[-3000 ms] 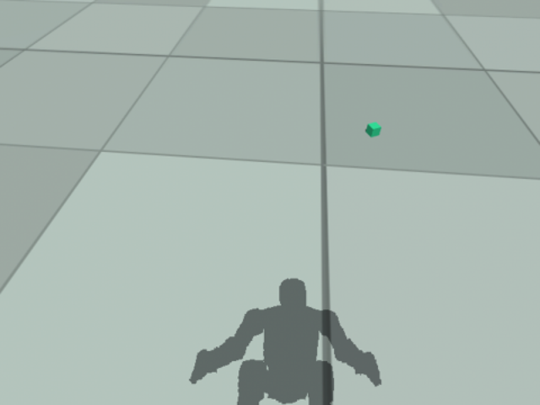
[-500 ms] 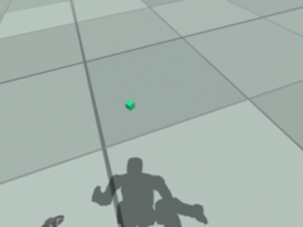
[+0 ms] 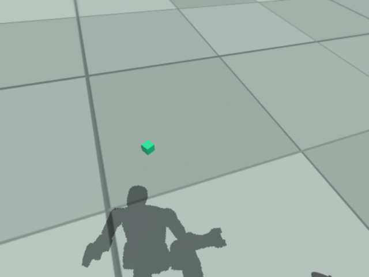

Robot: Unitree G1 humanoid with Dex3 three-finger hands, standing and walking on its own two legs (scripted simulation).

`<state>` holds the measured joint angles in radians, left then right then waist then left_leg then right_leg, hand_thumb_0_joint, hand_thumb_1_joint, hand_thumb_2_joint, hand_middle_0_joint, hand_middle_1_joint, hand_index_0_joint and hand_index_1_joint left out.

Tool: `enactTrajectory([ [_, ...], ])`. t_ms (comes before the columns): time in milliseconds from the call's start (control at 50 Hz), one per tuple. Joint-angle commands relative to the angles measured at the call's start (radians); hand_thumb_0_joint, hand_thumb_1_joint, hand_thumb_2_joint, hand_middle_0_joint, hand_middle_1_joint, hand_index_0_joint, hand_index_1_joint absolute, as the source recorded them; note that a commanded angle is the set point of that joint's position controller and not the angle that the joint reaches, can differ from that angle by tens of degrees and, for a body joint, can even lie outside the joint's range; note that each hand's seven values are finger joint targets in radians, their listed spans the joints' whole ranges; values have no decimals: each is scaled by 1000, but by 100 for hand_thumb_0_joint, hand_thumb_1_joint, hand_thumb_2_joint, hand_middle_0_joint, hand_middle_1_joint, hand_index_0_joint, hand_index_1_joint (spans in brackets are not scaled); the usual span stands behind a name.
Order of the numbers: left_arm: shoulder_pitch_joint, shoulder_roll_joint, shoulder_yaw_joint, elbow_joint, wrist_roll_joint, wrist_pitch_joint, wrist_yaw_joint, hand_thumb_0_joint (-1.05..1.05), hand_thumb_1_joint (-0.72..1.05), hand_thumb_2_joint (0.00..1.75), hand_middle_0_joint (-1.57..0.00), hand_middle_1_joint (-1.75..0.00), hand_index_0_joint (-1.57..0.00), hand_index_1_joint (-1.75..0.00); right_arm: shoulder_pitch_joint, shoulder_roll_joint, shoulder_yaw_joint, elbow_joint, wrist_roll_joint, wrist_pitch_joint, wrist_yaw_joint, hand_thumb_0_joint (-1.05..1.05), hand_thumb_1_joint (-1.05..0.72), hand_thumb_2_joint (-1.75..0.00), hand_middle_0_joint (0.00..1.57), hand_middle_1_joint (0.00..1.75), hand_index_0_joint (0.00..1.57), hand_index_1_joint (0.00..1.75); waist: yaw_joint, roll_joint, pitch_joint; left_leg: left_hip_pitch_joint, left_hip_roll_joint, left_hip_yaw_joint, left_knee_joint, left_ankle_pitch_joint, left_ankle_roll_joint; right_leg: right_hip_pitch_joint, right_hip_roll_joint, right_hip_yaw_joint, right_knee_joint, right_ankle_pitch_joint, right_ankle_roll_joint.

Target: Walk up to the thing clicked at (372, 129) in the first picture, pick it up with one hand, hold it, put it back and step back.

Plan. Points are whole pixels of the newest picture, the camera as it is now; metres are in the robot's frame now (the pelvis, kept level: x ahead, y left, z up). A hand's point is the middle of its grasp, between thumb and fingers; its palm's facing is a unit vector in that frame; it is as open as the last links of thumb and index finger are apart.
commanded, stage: walk up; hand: left
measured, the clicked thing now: (148, 147) +1.02 +0.24 -0.73
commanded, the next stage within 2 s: none
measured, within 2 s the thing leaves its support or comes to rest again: neither
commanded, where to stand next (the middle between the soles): +0.66 +0.01 m, yaw +0 degrees
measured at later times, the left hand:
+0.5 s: hand (103, 223) +0.28 +0.22 -0.10, palm faces +0.01 -0.91 -0.41, open 7.3 cm
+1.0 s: hand (90, 193) +0.38 +0.29 -0.15, palm faces +0.02 -0.95 -0.32, open 7.4 cm
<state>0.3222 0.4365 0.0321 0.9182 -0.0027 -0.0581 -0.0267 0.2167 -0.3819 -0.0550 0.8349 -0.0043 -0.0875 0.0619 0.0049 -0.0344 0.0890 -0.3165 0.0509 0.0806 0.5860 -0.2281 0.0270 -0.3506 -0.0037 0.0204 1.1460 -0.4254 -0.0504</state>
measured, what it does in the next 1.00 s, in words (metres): walks ahead: right foot, then left foot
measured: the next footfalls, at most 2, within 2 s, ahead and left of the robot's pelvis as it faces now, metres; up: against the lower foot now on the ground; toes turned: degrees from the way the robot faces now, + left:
right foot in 0.32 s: +0.29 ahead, -0.15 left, +0.00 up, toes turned -5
left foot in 0.84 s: +0.44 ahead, +0.13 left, +0.00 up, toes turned +7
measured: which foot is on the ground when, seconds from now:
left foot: down 0.00-0.34, up 0.36-0.82, down 0.84-1.00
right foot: up 0.00-0.30, down 0.32-0.86, up 0.88-1.00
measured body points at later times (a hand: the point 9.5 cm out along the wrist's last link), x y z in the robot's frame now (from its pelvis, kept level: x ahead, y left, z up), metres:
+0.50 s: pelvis +0.20 -0.05 +0.01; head +0.21 -0.09 +0.45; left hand +0.27 +0.26 -0.08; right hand +0.25 -0.37 -0.13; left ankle +0.17 +0.10 -0.65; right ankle +0.25 -0.15 -0.73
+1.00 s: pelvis +0.36 +0.02 +0.00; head +0.37 +0.05 +0.45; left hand +0.38 +0.34 -0.13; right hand +0.46 -0.29 -0.08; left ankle +0.40 +0.12 -0.73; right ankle +0.33 -0.13 -0.65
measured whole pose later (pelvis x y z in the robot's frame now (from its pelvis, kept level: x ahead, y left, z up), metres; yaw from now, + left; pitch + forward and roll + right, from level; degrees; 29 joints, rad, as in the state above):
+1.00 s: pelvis +0.36 +0.02 +0.00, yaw +4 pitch -4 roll -2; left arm 0.32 0.43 0.03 0.91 0.00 -0.05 -0.03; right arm 0.26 -0.39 -0.05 0.84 0.00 -0.08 0.05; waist 0.00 -0.04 0.09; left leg -0.28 0.03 0.05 0.56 -0.22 0.04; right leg -0.38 -0.03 0.01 1.10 -0.40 -0.04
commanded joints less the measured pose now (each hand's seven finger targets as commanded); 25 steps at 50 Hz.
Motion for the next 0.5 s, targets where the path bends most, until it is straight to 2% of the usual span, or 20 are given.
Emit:
enactTrajectory([
  [0,62,187,59,-63,-16,-25,-6,0,90,90,-20,-30,-20,-30,83,-266,-67,-36,16,-22,-30,0,-90,-90,20,30,20,30,2,167,-50,146,215,-214,-295,261,169,-153,-83,35,-47,99,19],
  [40,41,177,58,-70,-9,-17,-21,0,90,90,-20,-30,-20,-30,71,-272,-69,-53,11,-23,-28,0,-90,-90,20,30,20,30,-3,186,-32,127,193,-172,-330,154,176,-150,-96,8,-166,151,41],
  [80,-1,169,58,-85,-2,-15,-31,0,90,90,-20,-30,-20,-30,76,-279,-71,-60,8,-26,-26,0,-90,-90,20,30,20,30,-11,194,-12,160,199,-167,-348,123,204,-197,-109,-13,-272,169,56],
  [120,-87,164,66,-106,8,-16,-38,0,90,90,-20,-30,-20,-30,107,-296,-77,-55,5,-26,-22,0,-90,-90,20,30,20,30,-41,189,3,143,213,-174,-356,92,214,-176,-117,-34,-378,198,57],
  [160,-114,155,69,-106,9,-21,-41,0,90,90,-20,-30,-20,-30,96,-296,-76,-57,4,-24,-18,0,-90,-90,20,30,20,30,-30,182,13,104,197,-147,-343,77,193,-105,-110,-44,-466,273,45],
  [180,-118,152,70,-104,8,-24,-43,0,90,90,-20,-30,-20,-30,87,-290,-73,-60,4,-20,-17,0,-90,-90,20,30,20,30,-27,179,1,116,178,-131,-319,103,180,-79,-89,-60,-509,301,41],
  [200,-111,145,73,-98,8,-26,-42,0,90,90,-20,-30,-20,-30,72,-290,-73,-63,4,-17,-17,0,-90,-90,20,30,20,30,-16,188,-11,117,183,-124,-289,129,174,-45,-81,-70,-533,315,36],
  [220,-116,150,76,-90,10,-28,-41,0,90,90,-20,-30,-20,-30,76,-286,-74,-66,6,-13,-18,0,-90,-90,20,30,20,30,-19,165,-21,106,180,-119,-258,143,167,-2,-68,-79,-553,316,33],
  [240,-102,148,79,-80,11,-29,-39,0,90,90,-20,-30,-20,-30,73,-287,-75,-69,7,-8,-19,0,-90,-90,20,30,20,30,-5,146,-38,82,179,-113,-218,117,156,70,-54,-91,-581,325,31],
  [260,-58,158,86,-61,11,-33,-35,0,90,90,-20,-30,-20,-30,69,-279,-70,-75,8,-3,-20,0,-90,-90,20,30,20,30,23,110,-55,45,174,-111,-159,83,139,171,-43,-91,-607,324,27],
  [280,4,188,96,-45,13,-41,-25,0,90,90,-20,-30,-20,-30,81,-251,-58,-79,7,-2,-21,0,-90,-90,20,30,20,30,56,39,-105,20,132,-77,-19,129,113,289,-30,-77,-635,274,7],
  [300,84,230,116,-26,19,-51,-14,0,90,90,-20,-30,-20,-30,133,-197,-38,-76,6,-2,-20,0,-90,-90,20,30,20,30,88,-114,-167,-68,54,-14,220,57,82,425,-98,25,-715,145,-18],
  [320,138,317,137,-41,22,-59,-1,0,90,90,-20,-30,-20,-30,171,-144,-20,-88,4,0,-17,0,-90,-90,20,30,20,30,97,-291,-204,-257,-67,5,460,-280,33,530,-353,427,-824,-7,-88],
  [340,108,329,130,-45,7,-55,1,0,90,90,-20,-30,-20,-30,162,-243,-43,-61,3,13,-28,0,-90,-90,20,30,20,30,99,-176,-174,-342,-64,-70,562,-308,21,518,-445,614,-890,-70,-184],
  [360,71,325,126,-59,-4,-50,4,0,90,90,-20,-30,-20,-30,141,-275,-51,-45,-3,20,-38,0,-90,-90,20,30,20,30,91,-145,-135,-342,-20,-123,595,-287,20,431,-462,635,-900,-83,-219],
  [380,44,290,116,-73,-6,-50,6,0,90,90,-20,-30,-20,-30,105,-277,-52,-34,5,17,-38,0,-90,-90,20,30,20,30,79,-90,-75,-333,-6,-182,601,-226,21,350,-404,515,-908,19,-187],
  [420,-14,237,94,-81,-10,-55,13,0,90,90,-20,-30,-20,-30,150,-240,-44,2,19,23,-30,0,-90,-90,20,30,20,30,26,-97,-51,-262,2,-204,532,-131,18,276,-286,254,-879,258,-89],
  [440,-25,225,89,-80,-8,-57,12,0,90,90,-20,-30,-20,-30,165,-227,-41,10,16,29,-25,0,-90,-90,20,30,20,30,11,-125,-44,-225,-4,-185,495,-102,13,232,-256,189,-880,325,-79],
  [460,-33,218,86,-83,-7,-59,12,0,90,90,-20,-30,-20,-30,181,-220,-42,20,12,36,-20,0,-90,-90,20,30,20,30,2,-121,-44,-189,-12,-180,482,-68,6,193,-231,130,-883,351,-78],
  [480,-27,216,83,-89,-6,-62,12,0,90,90,-20,-30,-20,-30,180,-214,-46,24,8,42,-16,0,-90,-90,20,30,20,30,3,-127,-38,-186,-22,-177,465,-34,0,179,-220,100,-894,359,-78],
])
